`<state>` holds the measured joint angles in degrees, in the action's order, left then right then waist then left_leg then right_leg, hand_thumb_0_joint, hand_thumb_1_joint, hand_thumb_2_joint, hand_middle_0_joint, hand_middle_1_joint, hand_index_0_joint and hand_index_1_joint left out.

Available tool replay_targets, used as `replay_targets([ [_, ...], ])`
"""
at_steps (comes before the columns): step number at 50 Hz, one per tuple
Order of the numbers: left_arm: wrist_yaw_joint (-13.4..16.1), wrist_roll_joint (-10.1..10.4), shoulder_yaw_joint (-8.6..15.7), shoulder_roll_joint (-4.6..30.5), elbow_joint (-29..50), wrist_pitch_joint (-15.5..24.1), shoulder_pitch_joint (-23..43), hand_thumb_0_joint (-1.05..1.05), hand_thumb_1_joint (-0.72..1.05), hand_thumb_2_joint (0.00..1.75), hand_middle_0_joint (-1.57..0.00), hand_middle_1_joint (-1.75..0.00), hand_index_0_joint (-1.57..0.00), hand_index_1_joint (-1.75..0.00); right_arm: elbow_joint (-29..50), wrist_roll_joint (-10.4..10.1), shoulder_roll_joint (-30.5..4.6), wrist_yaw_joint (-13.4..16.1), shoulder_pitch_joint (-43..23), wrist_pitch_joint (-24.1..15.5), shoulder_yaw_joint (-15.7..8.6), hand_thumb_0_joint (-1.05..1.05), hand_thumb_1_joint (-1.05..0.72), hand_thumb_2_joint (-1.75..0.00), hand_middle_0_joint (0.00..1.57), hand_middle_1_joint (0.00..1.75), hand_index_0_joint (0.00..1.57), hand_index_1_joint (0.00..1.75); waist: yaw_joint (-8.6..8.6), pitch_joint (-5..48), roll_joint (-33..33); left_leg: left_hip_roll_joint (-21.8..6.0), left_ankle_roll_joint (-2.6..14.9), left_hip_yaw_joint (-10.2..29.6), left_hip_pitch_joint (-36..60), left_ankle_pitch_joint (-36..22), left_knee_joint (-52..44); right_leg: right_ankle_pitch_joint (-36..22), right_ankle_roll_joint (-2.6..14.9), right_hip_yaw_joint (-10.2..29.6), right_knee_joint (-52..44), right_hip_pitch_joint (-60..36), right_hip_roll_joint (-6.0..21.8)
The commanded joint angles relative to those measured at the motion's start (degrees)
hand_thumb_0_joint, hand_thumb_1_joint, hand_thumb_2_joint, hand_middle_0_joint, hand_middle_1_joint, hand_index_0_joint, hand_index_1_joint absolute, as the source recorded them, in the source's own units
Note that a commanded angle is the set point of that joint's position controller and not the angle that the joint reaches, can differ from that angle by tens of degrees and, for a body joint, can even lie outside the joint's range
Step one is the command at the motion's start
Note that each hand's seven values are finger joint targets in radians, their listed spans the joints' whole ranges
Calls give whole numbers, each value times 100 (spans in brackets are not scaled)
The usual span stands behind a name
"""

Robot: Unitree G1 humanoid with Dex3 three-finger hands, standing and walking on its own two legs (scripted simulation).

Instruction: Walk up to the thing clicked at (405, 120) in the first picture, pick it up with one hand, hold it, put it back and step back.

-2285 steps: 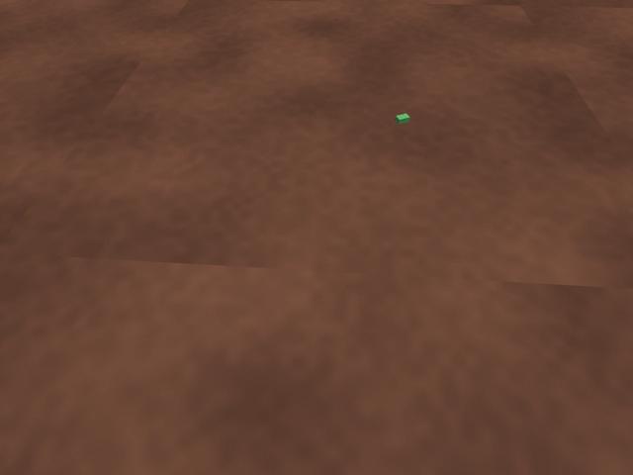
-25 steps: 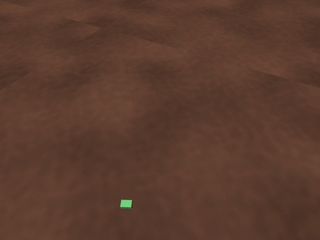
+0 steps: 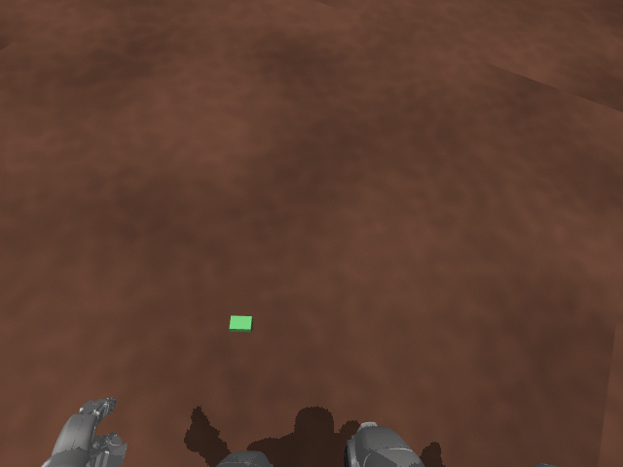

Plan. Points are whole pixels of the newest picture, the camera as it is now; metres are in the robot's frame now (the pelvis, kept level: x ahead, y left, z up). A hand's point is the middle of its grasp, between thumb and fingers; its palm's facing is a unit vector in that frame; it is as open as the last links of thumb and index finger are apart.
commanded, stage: step back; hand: left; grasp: from above
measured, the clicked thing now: (241, 323) +0.51 +0.19 -0.75
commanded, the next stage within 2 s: none
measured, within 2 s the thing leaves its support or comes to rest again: neither
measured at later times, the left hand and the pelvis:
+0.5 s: hand out of the picture +0.03 +0.27 -0.13, palm faces -0.07 -0.91 -0.40, open 7.4 cm; pelvis -0.09 +0.01 +0.00, yaw -4 degrees
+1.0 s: hand out of the picture -0.13 +0.31 -0.15, palm faces -0.04 -0.94 -0.35, open 7.4 cm; pelvis -0.23 +0.04 +0.01, yaw -3 degrees
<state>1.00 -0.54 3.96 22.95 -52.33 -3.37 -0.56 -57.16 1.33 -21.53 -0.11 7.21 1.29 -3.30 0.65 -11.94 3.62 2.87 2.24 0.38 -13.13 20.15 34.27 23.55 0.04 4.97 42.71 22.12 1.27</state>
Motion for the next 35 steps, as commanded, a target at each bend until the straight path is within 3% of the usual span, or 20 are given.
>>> replay_targets([
  [1, 167, -23, 236, 894, 506, 49, -59, 0, 90, 90, -20, -30, -20, -30, 561, 29, -1733, 172, 170, -119, -385, 0, -90, -90, 20, 30, 20, 30, 182, 1519, -1240, -2149, 1052, 2050, 841, -4860, -1150, 1223, 140, 710, 2070, 400, -708],
  [3, 118, 78, 225, 864, 470, 40, -392, 0, 90, 90, -20, -30, -20, -30, 663, 68, -1396, 250, -159, -122, -285, 0, -90, -90, 20, 30, 20, 30, -127, 1529, -1180, -1514, 644, 1173, 1286, -5161, -768, 537, 146, 672, 2258, 777, -726],
  [4, 109, 71, 224, 878, 480, 45, -510, 0, 90, 90, -20, -30, -20, -30, 730, 25, -1335, 272, -161, -131, -263, 0, -90, -90, 20, 30, 20, 30, -163, 1522, -1177, -1453, 573, 1107, 1380, -5021, -721, 381, 128, 565, 2275, 800, -729],
  [5, 109, 47, 241, 899, 476, 49, -586, 0, 90, 90, -20, -30, -20, -30, 776, -1, -1310, 269, -200, -130, -257, 0, -90, -90, 20, 30, 20, 30, -178, 1551, -1146, -1493, 722, 1115, 1385, -4854, -728, 393, 66, 498, 2409, 713, -745],
  [6, 99, 23, 249, 878, 516, 59, -595, 0, 90, 90, -20, -30, -20, -30, 782, -1, -1271, 280, -20, -122, -272, 0, -90, -90, 20, 30, 20, 30, -79, 1584, -1052, -1430, 613, 1083, 1627, -4821, -667, 335, 11, 434, 2130, 721, -716],
  [8, 95, 2, 253, 840, 642, 101, -395, 0, 90, 90, -20, -30, -20, -30, 798, -18, -1218, 297, 243, -100, -283, 0, -90, -90, 20, 30, 20, 30, 125, 1467, -1063, -1442, 693, 1120, 1770, -4772, -603, 355, -96, 352, 1480, 718, -636],
  [10, 82, 4, 240, 819, 726, 130, -383, 0, 90, 90, -20, -30, -20, -30, 807, -26, -1242, 299, 393, -82, -307, 0, -90, -90, 20, 30, 20, 30, 209, 1431, -1092, -1402, 607, 1057, 1883, -4615, -589, 296, -116, 237, 792, 647, -576],
  [12, 81, -26, 250, 801, 711, 141, -473, 0, 90, 90, -20, -30, -20, -30, 893, -51, -1298, 285, 381, -72, -337, 0, -90, -90, 20, 30, 20, 30, 225, 1538, -1108, -1571, 809, 1153, 1806, -4418, -505, 247, -59, 59, 187, 315, -381],
  [14, 61, -52, 287, 796, 644, 168, -698, 0, 90, 90, -20, -30, -20, -30, 983, -62, -1345, 247, 139, -45, -325, 0, -90, -90, 20, 30, 20, 30, 109, 1553, -1172, -1650, 904, 1213, 1273, -3907, -454, 121, 39, -145, -425, -238, -263],
  [17, 22, -122, 331, 784, 472, 216, -1110, 0, 90, 90, -20, -30, -20, -30, 1078, -111, -1382, 207, -178, -26, -319, 0, -90, -90, 20, 30, 20, 30, -123, 1579, -861, -1564, 701, 1236, 437, -2747, -319, -1090, 246, -212, -1564, -1183, -283],
  [18, 18, -151, 367, 923, 464, 246, -1114, 0, 90, 90, -20, -30, -20, -30, 1091, -136, -1289, 190, -197, -22, -291, 0, -90, -90, 20, 30, 20, 30, -96, 1591, -466, -1354, 509, 1180, -87, -2121, -249, -1821, 343, 134, -1553, -1557, -126],
  [19, 11, -162, 429, 1140, 527, 268, -1141, 0, 90, 90, -20, -30, -20, -30, 1160, -168, -1221, 173, -264, -33, -262, 0, -90, -90, 20, 30, 20, 30, -130, 1627, 77, -967, 303, 934, -654, -1350, 173, -2329, 674, 877, -1574, -1746, 443],
  [20, -17, -112, 488, 1541, 650, 245, -891, 0, 90, 90, -20, -30, -20, -30, 1161, -178, -1047, 181, -381, -10, -255, 0, -90, -90, 20, 30, 20, 30, -235, 1252, 1053, 60, -102, 309, -755, -23, 1339, -2440, 1498, 2086, -2202, -902, 1402],
  [21, -12, -140, 505, 1623, 868, 268, -509, 0, 90, 90, -20, -30, -20, -30, 1096, -136, -1076, 208, -255, 46, -280, 0, -90, -90, 20, 30, 20, 30, -223, 988, 1327, 278, -230, 404, -587, 1570, 2654, -2472, 1927, 2615, -2523, -226, 2057],
  [22, 0, -140, 488, 1458, 998, 286, -390, 0, 90, 90, -20, -30, -20, -30, 996, -115, -1191, 185, 52, 62, -295, 0, -90, -90, 20, 30, 20, 30, -103, 876, 1023, 195, -276, 741, -662, 1556, 3135, -2655, 1938, 2613, -2448, -164, 2037],
  [24, 36, -77, 434, 1160, 1138, 283, -289, 0, 90, 90, -20, -30, -20, -30, 893, -161, -1204, 143, 236, 40, -247, 0, -90, -90, 20, 30, 20, 30, -46, 975, 456, 431, -244, 858, -826, 1173, 3365, -3211, 1641, 1530, -2217, -438, 1491],
  [26, 66, -121, 418, 1029, 1121, 270, -339, 0, 90, 90, -20, -30, -20, -30, 883, -149, -1111, 161, 295, 2, -198, 0, -90, -90, 20, 30, 20, 30, -93, 1165, 243, 493, -303, 752, -970, 987, 3346, -3376, 1344, 1045, -1961, -822, 1056],
  [29, 59, -152, 398, 974, 1171, 220, -747, 0, 90, 90, -20, -30, -20, -30, 1021, -170, -1058, 215, 266, -42, -126, 0, -90, -90, 20, 30, 20, 30, -292, 1510, 328, 348, -377, 545, -1397, 1055, 2400, -3650, 1249, 858, -1666, -2020, 883],
  [32, 65, -175, 409, 1072, 1264, 163, -851, 0, 90, 90, -20, -30, -20, -30, 1100, -122, -980, 227, 362, -74, -136, 0, -90, -90, 20, 30, 20, 30, -285, 1782, 842, -87, -362, 337, -1119, 1076, 836, -3923, 1207, 879, -1426, -2473, 1049],
  [35, 6, -84, 372, 1170, 1351, 40, -597, 0, 90, 90, -20, -30, -20, -30, 879, -14, -994, 198, 799, -106, -252, 0, -90, -90, 20, 30, 20, 30, -14, 1766, 738, -74, -246, -73, 70, -440, -965, -3041, 865, 634, -990, -1634, 809],
])
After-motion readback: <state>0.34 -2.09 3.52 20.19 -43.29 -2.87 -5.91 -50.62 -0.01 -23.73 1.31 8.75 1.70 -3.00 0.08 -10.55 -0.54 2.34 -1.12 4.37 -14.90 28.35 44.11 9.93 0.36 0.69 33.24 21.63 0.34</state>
